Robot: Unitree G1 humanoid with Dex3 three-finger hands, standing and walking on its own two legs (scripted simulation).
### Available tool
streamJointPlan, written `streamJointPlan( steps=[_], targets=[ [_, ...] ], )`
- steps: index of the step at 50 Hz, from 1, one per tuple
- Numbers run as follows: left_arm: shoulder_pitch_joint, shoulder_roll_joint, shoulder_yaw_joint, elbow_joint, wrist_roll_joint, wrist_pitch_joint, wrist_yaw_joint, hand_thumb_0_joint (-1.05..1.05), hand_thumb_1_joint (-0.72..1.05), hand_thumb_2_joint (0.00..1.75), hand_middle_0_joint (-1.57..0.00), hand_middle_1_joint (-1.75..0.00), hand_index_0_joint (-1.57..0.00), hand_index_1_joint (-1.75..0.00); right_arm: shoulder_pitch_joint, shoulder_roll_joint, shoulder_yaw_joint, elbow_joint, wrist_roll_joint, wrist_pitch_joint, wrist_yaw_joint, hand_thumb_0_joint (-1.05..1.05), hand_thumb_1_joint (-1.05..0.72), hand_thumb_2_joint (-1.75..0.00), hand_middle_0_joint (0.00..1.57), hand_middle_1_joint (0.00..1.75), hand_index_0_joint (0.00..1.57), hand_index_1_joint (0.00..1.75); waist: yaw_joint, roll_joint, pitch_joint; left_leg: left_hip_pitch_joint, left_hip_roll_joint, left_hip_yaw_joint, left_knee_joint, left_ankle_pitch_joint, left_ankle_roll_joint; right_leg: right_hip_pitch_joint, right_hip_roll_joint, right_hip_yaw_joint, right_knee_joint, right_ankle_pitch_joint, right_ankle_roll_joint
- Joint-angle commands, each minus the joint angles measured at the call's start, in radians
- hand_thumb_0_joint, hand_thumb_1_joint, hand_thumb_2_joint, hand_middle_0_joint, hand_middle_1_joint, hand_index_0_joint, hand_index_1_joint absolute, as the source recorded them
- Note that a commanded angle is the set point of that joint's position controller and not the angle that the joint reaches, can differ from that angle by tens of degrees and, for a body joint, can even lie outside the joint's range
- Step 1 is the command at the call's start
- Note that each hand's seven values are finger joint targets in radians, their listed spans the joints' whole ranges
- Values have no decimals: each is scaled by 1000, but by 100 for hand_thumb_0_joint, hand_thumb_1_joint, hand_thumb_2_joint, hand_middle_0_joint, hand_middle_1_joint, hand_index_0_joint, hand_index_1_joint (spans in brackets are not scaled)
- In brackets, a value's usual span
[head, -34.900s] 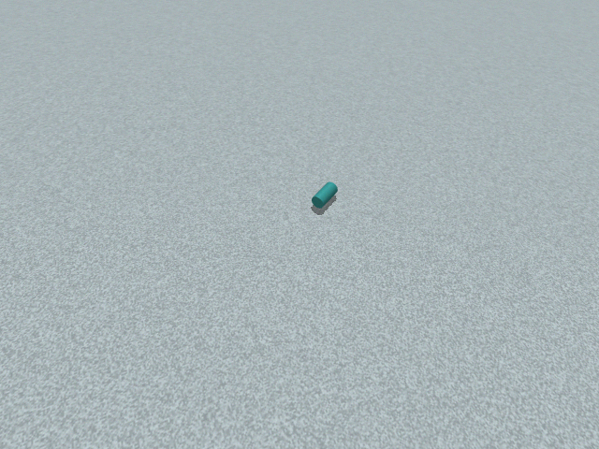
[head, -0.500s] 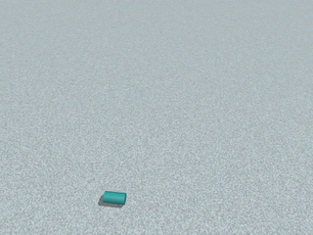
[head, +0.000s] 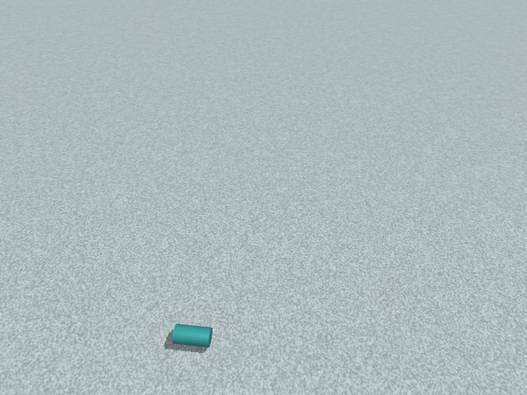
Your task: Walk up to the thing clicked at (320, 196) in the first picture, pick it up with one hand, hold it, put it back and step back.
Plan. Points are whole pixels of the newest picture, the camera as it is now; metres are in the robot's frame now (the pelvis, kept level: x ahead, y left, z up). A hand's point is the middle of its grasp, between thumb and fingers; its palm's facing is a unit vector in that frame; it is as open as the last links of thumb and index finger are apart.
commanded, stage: stand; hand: left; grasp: from above
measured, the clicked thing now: (192, 335) +0.44 +0.25 -0.75
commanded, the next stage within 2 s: step back in 0.52 s
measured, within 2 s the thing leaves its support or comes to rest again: neither
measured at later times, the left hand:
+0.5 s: hand out of the picture +0.07 +0.25 -0.16, palm faces +0.00 -0.94 -0.34, open 7.4 cm
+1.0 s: hand out of the picture +0.06 +0.31 -0.18, palm faces -0.05 -0.93 -0.36, open 7.4 cm
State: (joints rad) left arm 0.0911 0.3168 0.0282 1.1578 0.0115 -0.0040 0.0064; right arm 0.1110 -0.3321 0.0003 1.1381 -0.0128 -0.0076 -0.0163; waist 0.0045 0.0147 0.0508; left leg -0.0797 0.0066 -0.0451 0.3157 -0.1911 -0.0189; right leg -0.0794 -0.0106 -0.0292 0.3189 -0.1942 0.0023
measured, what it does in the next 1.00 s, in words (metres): lifts its right foot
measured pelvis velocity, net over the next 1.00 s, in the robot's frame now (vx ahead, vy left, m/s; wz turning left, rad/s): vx -0.08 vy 0.05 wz -0.02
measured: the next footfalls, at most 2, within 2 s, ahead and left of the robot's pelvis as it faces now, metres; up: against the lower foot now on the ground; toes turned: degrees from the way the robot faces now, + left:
right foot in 1.24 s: -0.13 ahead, -0.08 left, +0.00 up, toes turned -2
left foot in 1.58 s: -0.21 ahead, +0.16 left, +0.00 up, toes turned -3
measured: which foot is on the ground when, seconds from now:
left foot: down 0.00-1.00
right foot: down 0.00-0.82, up 0.84-1.00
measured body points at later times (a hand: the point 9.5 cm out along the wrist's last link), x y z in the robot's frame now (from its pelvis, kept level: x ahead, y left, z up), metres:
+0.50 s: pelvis +0.00 +0.00 +0.00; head +0.00 +0.00 +0.45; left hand +0.07 +0.30 -0.13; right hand +0.06 -0.30 -0.14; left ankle -0.01 +0.13 -0.75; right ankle -0.01 -0.12 -0.75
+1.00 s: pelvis -0.08 +0.05 -0.02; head -0.01 +0.08 +0.42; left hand +0.06 +0.36 -0.16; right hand -0.02 -0.27 -0.13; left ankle -0.06 +0.15 -0.75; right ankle -0.11 -0.09 -0.67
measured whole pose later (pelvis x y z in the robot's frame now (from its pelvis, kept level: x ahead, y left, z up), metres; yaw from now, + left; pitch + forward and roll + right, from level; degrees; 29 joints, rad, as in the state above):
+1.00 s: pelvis -0.08 +0.05 -0.02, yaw -1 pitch -1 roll -1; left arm 0.04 0.40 0.06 0.90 0.00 0.06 0.03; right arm 0.15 -0.35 -0.05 0.93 -0.03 0.04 -0.01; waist -0.03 -0.05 0.20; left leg -0.29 -0.02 -0.01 0.60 -0.29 0.05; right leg -0.46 0.11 0.15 1.15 -0.54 -0.01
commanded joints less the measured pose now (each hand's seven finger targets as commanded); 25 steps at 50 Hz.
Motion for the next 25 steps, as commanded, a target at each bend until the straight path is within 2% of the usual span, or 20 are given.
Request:
streamJointPlan(
  steps=[1,9,13,15,19,25],
  targets=[
    [-36,209,36,-66,3,-22,16,0,90,90,-20,-30,-20,-30,-34,-198,-41,-59,-4,-23,-10,0,-90,-90,20,30,20,30,2,-16,-69,-20,114,-69,-38,209,37,27,-118,84,-39,180,-18],
    [-36,216,35,-70,1,-27,14,0,90,90,-20,-30,-20,-30,-26,-205,-43,-58,-2,-21,-6,0,-90,-90,20,30,20,30,-3,-5,-65,-37,111,-68,-43,174,37,31,-119,93,-51,161,-19],
    [-23,210,32,-69,1,-27,13,0,90,90,-20,-30,-20,-30,-38,-206,-42,-64,-2,-23,-5,0,-90,-90,20,30,20,30,5,-3,-71,-25,114,-70,-36,190,42,26,-121,89,-46,175,-18],
    [-38,221,35,-75,0,-30,13,0,90,90,-20,-30,-20,-30,-24,-203,-40,-62,-2,-23,-4,0,-90,-90,20,30,20,30,-4,-23,-76,-24,114,-70,-38,201,38,36,-122,89,-43,182,-21],
    [-28,220,33,-74,0,-28,12,0,90,90,-20,-30,-20,-30,-26,-204,-40,-62,-1,-22,-4,0,-90,-90,20,30,20,30,-4,-10,-66,-29,111,-68,-38,189,39,28,-123,93,-46,189,-22],
    [-28,221,31,-77,0,-27,10,0,90,90,-20,-30,-20,-30,-27,-208,-39,-60,-3,-21,-3,0,-90,-90,20,30,20,30,-3,-5,-57,-37,112,-68,-47,151,38,17,-120,95,-51,142,-22]
  ],
)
